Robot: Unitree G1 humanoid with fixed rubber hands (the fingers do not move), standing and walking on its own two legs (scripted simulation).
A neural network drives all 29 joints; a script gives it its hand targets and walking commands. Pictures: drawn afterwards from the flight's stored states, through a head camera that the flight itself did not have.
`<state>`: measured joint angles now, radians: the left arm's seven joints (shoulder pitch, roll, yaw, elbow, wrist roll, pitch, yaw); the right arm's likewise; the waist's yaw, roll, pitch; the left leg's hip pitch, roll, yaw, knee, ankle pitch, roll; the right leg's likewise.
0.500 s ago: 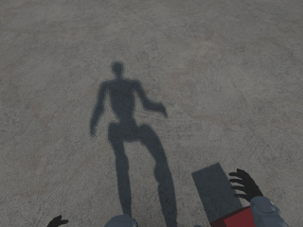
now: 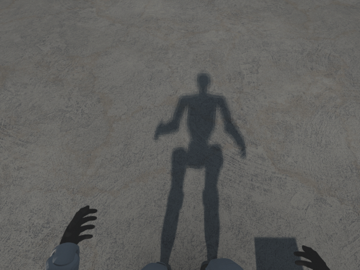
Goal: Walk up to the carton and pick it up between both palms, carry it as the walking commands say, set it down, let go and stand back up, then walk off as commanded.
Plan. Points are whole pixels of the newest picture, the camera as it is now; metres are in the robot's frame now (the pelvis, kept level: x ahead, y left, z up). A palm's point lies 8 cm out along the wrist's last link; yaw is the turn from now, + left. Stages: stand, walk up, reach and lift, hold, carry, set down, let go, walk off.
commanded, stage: walk off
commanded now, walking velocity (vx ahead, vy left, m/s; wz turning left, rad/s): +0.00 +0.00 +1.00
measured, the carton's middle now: out of the picture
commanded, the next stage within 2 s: stand in 1.76 s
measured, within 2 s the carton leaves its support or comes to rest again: neither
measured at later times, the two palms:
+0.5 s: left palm out of the picture -0.09 +0.32 -0.12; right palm (219, 188) +0.29 -0.11 -0.08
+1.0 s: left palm out of the picture -0.10 +0.29 -0.06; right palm (203, 177) +0.34 -0.08 -0.10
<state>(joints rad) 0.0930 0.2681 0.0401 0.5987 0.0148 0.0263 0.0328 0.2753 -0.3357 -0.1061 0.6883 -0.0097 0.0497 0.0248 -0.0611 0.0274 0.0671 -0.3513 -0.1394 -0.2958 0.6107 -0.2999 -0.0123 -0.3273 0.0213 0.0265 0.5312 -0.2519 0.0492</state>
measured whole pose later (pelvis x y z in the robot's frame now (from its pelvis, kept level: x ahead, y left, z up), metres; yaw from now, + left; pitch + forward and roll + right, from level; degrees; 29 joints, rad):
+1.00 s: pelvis +0.04 +0.01 +0.01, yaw +59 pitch +1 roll +1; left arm 0.14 0.26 0.04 0.61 0.02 0.03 0.03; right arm 0.25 -0.35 -0.12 0.70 -0.03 0.06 0.04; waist -0.05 0.06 0.07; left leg -0.49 -0.09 -0.12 1.00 -0.41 -0.07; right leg -0.26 -0.03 -0.07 0.50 -0.25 -0.02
